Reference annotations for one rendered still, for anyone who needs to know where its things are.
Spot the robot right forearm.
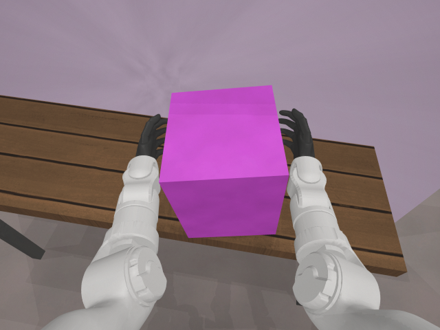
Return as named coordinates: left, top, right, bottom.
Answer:
left=287, top=156, right=366, bottom=269

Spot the robot left hand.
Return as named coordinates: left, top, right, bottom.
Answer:
left=136, top=114, right=168, bottom=159

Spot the table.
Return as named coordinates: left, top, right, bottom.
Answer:
left=0, top=95, right=407, bottom=306

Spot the carton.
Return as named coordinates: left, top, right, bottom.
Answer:
left=159, top=85, right=289, bottom=238

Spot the robot right upper arm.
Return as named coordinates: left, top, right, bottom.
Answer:
left=293, top=251, right=440, bottom=330

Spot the robot left upper arm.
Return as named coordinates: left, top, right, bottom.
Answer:
left=41, top=245, right=166, bottom=330

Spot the robot right hand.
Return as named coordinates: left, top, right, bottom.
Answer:
left=278, top=109, right=315, bottom=159

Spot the robot left forearm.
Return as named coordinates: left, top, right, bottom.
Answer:
left=81, top=155, right=161, bottom=304

